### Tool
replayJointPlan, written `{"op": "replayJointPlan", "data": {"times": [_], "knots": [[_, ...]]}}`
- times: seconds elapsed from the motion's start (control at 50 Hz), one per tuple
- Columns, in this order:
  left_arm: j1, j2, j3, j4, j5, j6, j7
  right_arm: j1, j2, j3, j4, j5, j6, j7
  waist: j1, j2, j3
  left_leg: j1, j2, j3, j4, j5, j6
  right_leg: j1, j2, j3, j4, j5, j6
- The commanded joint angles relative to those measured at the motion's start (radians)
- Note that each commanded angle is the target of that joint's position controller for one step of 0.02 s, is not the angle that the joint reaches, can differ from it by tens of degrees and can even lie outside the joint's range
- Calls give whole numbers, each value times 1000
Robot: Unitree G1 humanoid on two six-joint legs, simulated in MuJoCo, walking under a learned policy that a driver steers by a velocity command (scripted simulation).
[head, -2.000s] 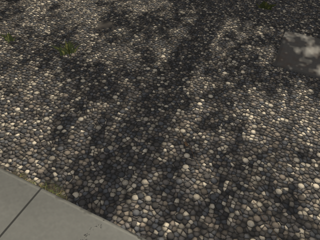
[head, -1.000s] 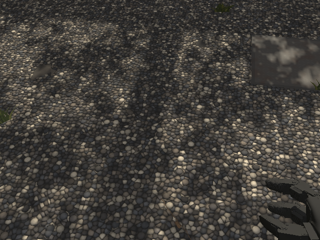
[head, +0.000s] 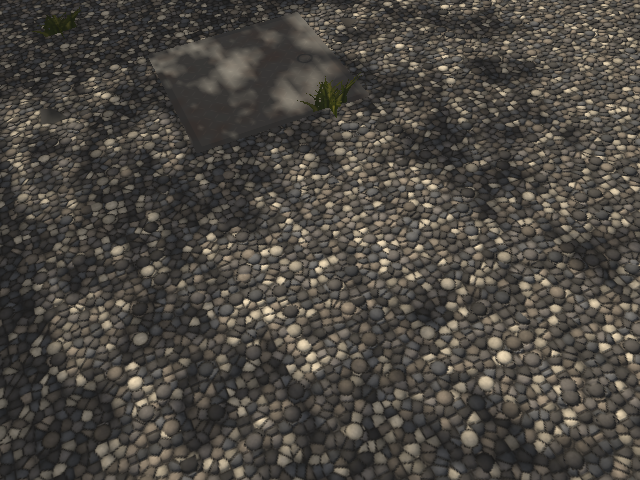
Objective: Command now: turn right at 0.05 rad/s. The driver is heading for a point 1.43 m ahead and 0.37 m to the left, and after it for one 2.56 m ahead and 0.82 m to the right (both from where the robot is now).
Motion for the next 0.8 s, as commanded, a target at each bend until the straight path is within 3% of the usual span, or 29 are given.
{"op": "replayJointPlan", "data": {"times": [0.02, 0.06, 0.08, 0.1, 0.12, 0.14, 0.16, 0.22, 0.26, 0.3, 0.34, 0.36, 0.4, 0.44, 0.46, 0.48, 0.5, 0.52, 0.54, 0.58, 0.6, 0.62, 0.66, 0.68, 0.74, 0.8], "knots": [[3, 84, 17, -33, 15, -23, -6, 43, -42, -8, -33, 9, -12, 16, -3, -188, -108, 246, -17, 34, -182, 17, 18, -8, -221, 149, -156, 198, -158], [23, 58, 7, -15, 17, -33, -14, 43, -56, -11, -37, -6, -16, 24, -17, -158, -49, 338, -14, 28, -359, 153, 39, -35, -176, 134, -137, 53, -83], [53, 57, 7, -11, 24, -41, -14, 37, -100, -19, -55, -19, -19, 21, 9, -97, -48, 373, 35, -32, -345, 330, 52, -43, -132, 118, -90, -21, -30], [92, 99, 22, -20, 22, -48, -13, 7, -163, -36, -71, -8, -20, 18, 57, 7, -36, 352, 46, -55, -309, 367, 91, -54, -85, 77, -66, -34, 5], [55, 129, 33, -32, 14, -46, -1, -21, -159, -44, -81, 7, -21, 20, 39, 62, -17, 244, 32, -86, -327, 266, 120, 0, -53, 7, -26, -13, 31], [19, 140, 42, -41, 7, -38, 12, -30, -134, -39, -91, 13, -23, 20, 31, 72, -11, 188, 27, -106, -346, 234, 132, 30, -52, -21, 21, 4, 37], [21, 123, 44, -49, 4, -28, 22, -30, -118, -35, -98, 15, -24, 18, 38, 78, -27, 165, 26, -121, -345, 228, 138, 52, -54, -38, 51, 21, 34], [58, 100, 53, -61, 1, -8, 27, -29, -104, -34, -139, 23, -22, 14, 44, 51, -56, 126, 2, -136, -287, 195, 150, 62, -78, -41, 74, 17, 9], [78, 110, 62, -65, -1, -8, 25, -32, -95, -32, -167, 23, -16, 13, 43, 0, -73, 89, -34, -111, -207, 192, 140, 69, -128, -1, 44, 20, -22], [114, 157, 76, -59, 0, -9, 27, -44, -86, -30, -197, 23, -12, 18, 45, -132, -79, -10, -80, -45, -59, 158, 104, 125, -272, 156, -55, 105, -106], [69, 170, 74, -71, -10, -13, 41, -41, -88, -35, -206, 16, -8, 28, 32, -247, -71, -88, -70, 18, 116, -220, 77, 150, -441, 288, -98, 331, -204], [70, 183, 74, -73, -14, -16, 45, -61, -90, -36, -219, 18, -6, 34, 44, -216, -57, -133, -46, 11, 186, -313, 75, 161, -471, 296, -107, 379, -217], [17, 228, 85, -73, -21, -14, 48, -62, -74, -31, -234, 31, -4, 43, 21, -197, -30, -81, -14, 23, 117, -275, 92, 110, -425, 181, -87, 387, -144], [-45, 232, 86, -83, -31, -1, 49, 17, -79, -41, -196, 39, 0, 47, -18, -201, -57, 138, -68, 115, -80, -61, 109, 8, -342, 8, -9, 297, -54], [-19, 208, 80, -76, -31, 4, 46, 62, -88, -52, -171, 40, 2, 47, -26, -168, -64, 254, -118, 139, -174, 16, 123, -50, -297, -63, 74, 192, -17], [29, 158, 67, -70, -25, 5, 42, 101, -141, -74, -166, 35, -2, 45, -24, -14, -52, 378, -94, 8, -302, 192, 170, -171, -219, -167, 307, 46, 48], [-17, 90, 42, -142, 8, -1, 38, 123, -299, -102, -209, 17, -22, 41, -1, 348, -55, 520, 207, -573, -424, 602, 337, -511, -66, -145, 731, -422, 139], [-62, 120, 40, -147, -5, -18, 37, 158, -258, -77, -225, -21, -45, 62, -68, 230, -212, 562, 317, -726, -508, 635, 468, -523, -48, 77, 819, -444, 127], [-92, 154, 49, -138, -22, -17, 44, 108, -234, -68, -225, -32, -60, 68, -40, 112, -145, 528, 289, -640, -479, 590, 461, -549, -55, 97, 859, -379, 124], [-68, 165, 59, -99, 5, -6, 64, 17, -205, -60, -225, 20, -45, 42, 11, -9, -95, 450, 204, -478, -431, 571, 362, -544, -82, 91, 833, -211, 130], [-40, 183, 68, -87, 5, 0, 65, -24, -201, -57, -230, 30, -33, 30, 42, -7, -96, 381, 162, -415, -438, 550, 325, -472, -90, 90, 788, -140, 134], [-34, 177, 68, -82, 2, 3, 58, -40, -203, -57, -234, 28, -26, 21, 52, 12, -98, 349, 129, -387, -445, 543, 298, -433, -77, 75, 776, -81, 137], [-36, 143, 58, -75, 2, 2, 45, -23, -185, -51, -229, 27, -22, 8, 42, 20, -123, 376, 101, -350, -446, 556, 275, -425, -66, 70, 727, -10, 141], [-33, 139, 57, -75, 0, -1, 37, 3, -185, -51, -217, 33, -23, 3, 41, 14, -151, 379, 86, -350, -466, 445, 269, -399, -65, 77, 693, 24, 140], [-75, 132, 52, -77, -3, -16, 20, 37, -175, -47, -200, 35, -23, -4, 9, 55, -123, 406, 63, -377, -547, -10, 270, -429, -69, 65, 519, 121, 143], [-134, 131, 47, -85, -8, -46, 10, 80, -170, -46, -171, 21, -32, -5, -28, 107, -76, 416, 85, -414, -596, -87, 276, -401, -79, 64, 328, 157, 140]]}}
Velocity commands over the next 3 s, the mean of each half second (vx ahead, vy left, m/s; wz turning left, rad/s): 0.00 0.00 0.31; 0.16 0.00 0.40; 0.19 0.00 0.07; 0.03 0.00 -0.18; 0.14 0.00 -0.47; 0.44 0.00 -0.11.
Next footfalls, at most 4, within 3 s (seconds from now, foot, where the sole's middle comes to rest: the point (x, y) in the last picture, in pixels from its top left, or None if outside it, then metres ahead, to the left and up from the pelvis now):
0.06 left None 0.06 0.16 -0.77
1.08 right None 0.26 0.01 -0.77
1.46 left None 0.25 0.26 -0.77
2.04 right None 0.27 0.00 -0.77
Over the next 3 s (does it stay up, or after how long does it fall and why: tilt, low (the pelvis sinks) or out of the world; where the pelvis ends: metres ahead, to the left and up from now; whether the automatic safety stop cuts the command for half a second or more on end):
stays up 0.47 0.13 0.01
